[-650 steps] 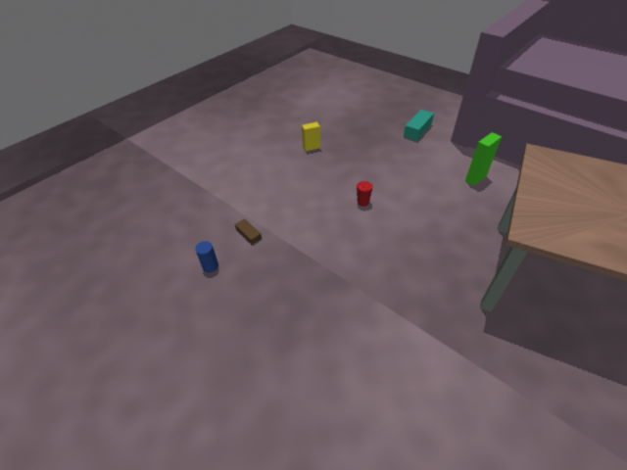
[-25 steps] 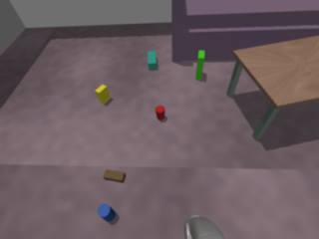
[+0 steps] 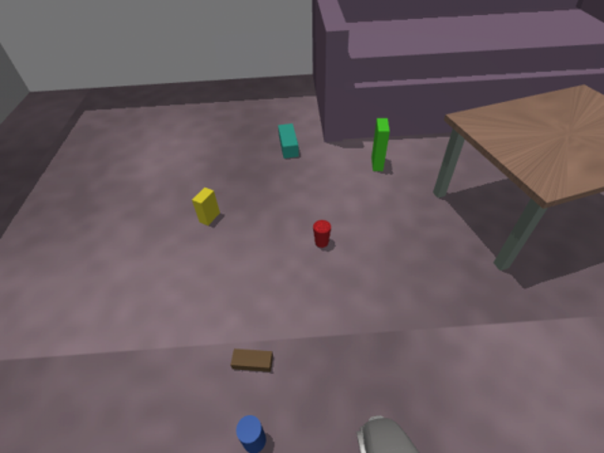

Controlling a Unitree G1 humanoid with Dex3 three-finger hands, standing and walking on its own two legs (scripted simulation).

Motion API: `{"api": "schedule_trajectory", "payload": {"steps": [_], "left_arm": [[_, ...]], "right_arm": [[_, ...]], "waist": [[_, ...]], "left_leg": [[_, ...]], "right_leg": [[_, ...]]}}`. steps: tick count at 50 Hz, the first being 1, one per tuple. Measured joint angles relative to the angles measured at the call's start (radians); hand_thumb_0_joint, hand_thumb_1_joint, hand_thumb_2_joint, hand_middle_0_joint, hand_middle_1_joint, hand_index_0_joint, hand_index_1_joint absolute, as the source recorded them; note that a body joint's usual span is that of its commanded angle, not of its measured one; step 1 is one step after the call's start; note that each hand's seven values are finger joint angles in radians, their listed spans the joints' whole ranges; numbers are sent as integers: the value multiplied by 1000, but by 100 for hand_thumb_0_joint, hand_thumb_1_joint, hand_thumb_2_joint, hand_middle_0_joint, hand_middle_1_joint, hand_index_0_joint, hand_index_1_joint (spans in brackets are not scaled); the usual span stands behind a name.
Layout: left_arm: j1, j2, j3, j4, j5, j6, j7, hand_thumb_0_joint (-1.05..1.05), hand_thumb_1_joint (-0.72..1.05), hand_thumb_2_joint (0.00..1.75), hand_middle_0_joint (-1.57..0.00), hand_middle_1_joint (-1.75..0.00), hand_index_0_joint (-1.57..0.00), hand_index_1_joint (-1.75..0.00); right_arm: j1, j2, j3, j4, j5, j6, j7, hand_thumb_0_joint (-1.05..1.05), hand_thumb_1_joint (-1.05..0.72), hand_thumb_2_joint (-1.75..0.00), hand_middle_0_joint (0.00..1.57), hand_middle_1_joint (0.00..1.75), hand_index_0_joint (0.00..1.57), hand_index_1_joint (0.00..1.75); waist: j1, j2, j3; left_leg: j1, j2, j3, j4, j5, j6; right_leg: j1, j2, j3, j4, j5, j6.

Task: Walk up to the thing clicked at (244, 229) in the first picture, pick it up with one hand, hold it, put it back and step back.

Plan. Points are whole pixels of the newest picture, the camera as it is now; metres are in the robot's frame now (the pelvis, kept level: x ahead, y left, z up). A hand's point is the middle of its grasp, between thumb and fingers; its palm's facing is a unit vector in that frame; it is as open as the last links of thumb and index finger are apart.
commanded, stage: walk up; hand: left
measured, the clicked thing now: (252, 360) +0.55 +0.21 -0.71
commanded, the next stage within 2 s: stand in 1.88 s
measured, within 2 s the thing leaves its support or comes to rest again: neither
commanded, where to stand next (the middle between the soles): +0.11 -0.04 m, yaw -5 degrees
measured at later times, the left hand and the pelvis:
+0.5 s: hand (169, 408) +0.23 +0.23 -0.12, palm faces -0.19 -0.92 -0.35, open 7.3 cm; pelvis +0.07 +0.00 +0.02, yaw -8 degrees
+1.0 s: hand (169, 440) +0.19 +0.22 -0.11, palm faces -0.15 -0.92 -0.37, open 7.4 cm; pelvis +0.07 -0.03 +0.03, yaw -8 degrees
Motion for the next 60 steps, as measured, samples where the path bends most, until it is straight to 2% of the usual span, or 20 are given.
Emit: {"api": "schedule_trajectory", "payload": {"steps": [3,5,11,14,16,17,18,20,22,25,27,28,33,35,37,39,42,45,50,60], "left_arm": [[-1,7,12,19,-7,-2,-38,1,91,90,-20,-30,-21,-30],[0,1,17,17,-6,9,-61,1,91,90,-20,-30,-21,-30],[-40,-34,13,-7,-3,42,-93,1,91,90,-20,-30,-21,-30],[-82,-51,5,-22,-9,46,-96,1,91,90,-20,-30,-21,-30],[-108,-58,-1,-33,-14,37,-97,1,91,90,-20,-30,-21,-30],[-123,-64,-1,-38,-14,28,-94,1,91,90,-20,-30,-21,-30],[-137,-67,-1,-46,-12,20,-91,1,91,90,-20,-30,-21,-30],[-151,-72,-6,-64,-21,11,-80,1,91,90,-20,-30,-21,-30],[-155,-85,-21,-74,-30,12,-71,1,91,90,-20,-30,-21,-30],[-159,-100,-41,-77,-22,22,-61,1,91,90,-20,-30,-21,-30],[-168,-104,-52,-78,-25,28,-59,1,91,90,-20,-30,-21,-30],[-177,-100,-54,-75,-30,33,-58,1,91,90,-20,-30,-21,-30],[-206,-87,-40,-30,-37,58,-53,1,91,90,-20,-30,-21,-30],[-204,-80,-30,-13,-37,52,-59,1,91,90,-20,-30,-21,-30],[-193,-74,-21,3,-36,40,-63,1,91,90,-20,-30,-21,-30],[-185,-79,-17,28,-26,28,-58,1,91,90,-20,-30,-21,-30],[-162,-84,-30,60,-24,26,-57,1,91,90,-20,-30,-21,-30],[-158,-100,-44,90,-24,34,-57,1,91,90,-20,-30,-21,-30],[-177,-128,-57,116,-22,34,-62,1,91,90,-20,-30,-21,-30],[-243,-152,-59,147,-29,35,-70,1,91,90,-20,-30,-21,-30]], "right_arm": [[36,33,23,45,2,-29,-3,0,-90,-90,20,30,20,30],[63,37,27,65,0,-44,-7,0,-90,-90,21,30,20,30],[115,3,17,78,7,-73,-35,0,-89,-90,21,30,20,30],[116,-20,11,64,9,-69,-44,0,-89,-90,21,30,20,30],[112,-35,12,55,15,-59,-47,0,-89,-90,21,30,20,30],[104,-42,14,53,19,-53,-50,0,-89,-90,21,30,20,30],[90,-42,17,54,26,-46,-54,0,-90,-90,21,30,20,30],[50,-29,25,57,36,-32,-62,0,-90,-90,21,30,20,30],[16,-20,31,53,42,-33,-67,0,-90,-90,20,30,20,30],[-19,-8,40,39,46,-54,-65,0,-90,-90,20,30,20,30],[-33,-4,42,34,43,-70,-62,0,-90,-90,20,30,20,30],[-42,7,42,39,36,-74,-62,0,-90,-90,20,30,20,30],[-76,55,68,63,17,-65,-49,0,-90,-90,21,30,20,30],[-84,61,73,69,13,-63,-47,0,-90,-90,21,30,20,30],[-93,56,75,75,13,-56,-43,0,-90,-90,21,30,20,30],[-112,44,72,86,21,-44,-42,0,-90,-90,21,30,20,30],[-135,37,64,109,35,-30,-43,0,-90,-90,21,30,20,30],[-154,23,56,135,37,-34,-38,0,-90,-90,21,30,20,30],[-177,13,57,179,37,-28,-28,0,-90,-90,20,30,20,30],[-181,41,72,259,28,-28,-16,0,-90,-90,20,30,20,30]], "waist": [[-14,-34,7],[-15,-49,12],[-19,-66,55],[-27,-60,79],[-31,-52,84],[-31,-39,93],[-32,-32,104],[-23,-48,116],[-15,-50,107],[-7,-40,77],[-6,-32,66],[-6,-45,68],[-4,-51,60],[2,-43,55],[13,-33,50],[15,-1,60],[16,-11,54],[14,-14,50],[17,-11,42],[6,-26,18]], "left_leg": [[59,3,23,-86,32,7],[93,3,41,-138,48,11],[154,11,86,-216,58,0],[163,29,100,-206,38,-11],[155,47,105,-167,10,-14],[139,64,94,-115,-1,-4],[107,70,62,-39,15,16],[41,24,-5,127,-39,41],[-13,-10,-30,207,-86,52],[-37,-24,-11,72,-40,56],[-14,-39,8,-103,95,55],[-8,-52,17,-117,131,42],[-6,-42,14,-110,120,24],[-5,-30,9,-131,133,14],[-10,-17,6,-137,137,1],[-12,5,-14,-130,138,-8],[14,-36,-29,-187,160,14],[43,-56,-24,-249,197,-3],[73,-61,-27,-316,234,-6],[120,-59,-36,-423,289,-20]], "right_leg": [[14,8,-70,-22,58,10],[36,10,-86,-65,73,16],[97,-10,-75,-206,51,8],[141,-33,-116,-324,46,-7],[198,-33,-148,-451,102,-21],[212,-20,-156,-475,158,-7],[212,-11,-161,-455,154,7],[213,-11,-144,-421,127,7],[225,-10,-129,-424,120,-5],[224,-6,-114,-421,114,0],[210,-8,-111,-383,91,8],[203,-19,-102,-352,73,15],[181,-3,-82,-219,-61,-5],[205,-15,-105,-259,-43,-8],[266,-26,-126,-401,22,-9],[290,-9,-145,-448,70,22],[289,-27,-137,-445,67,28],[298,-46,-132,-462,75,32],[323,-49,-138,-514,103,30],[382,-47,-152,-638,162,35]]}}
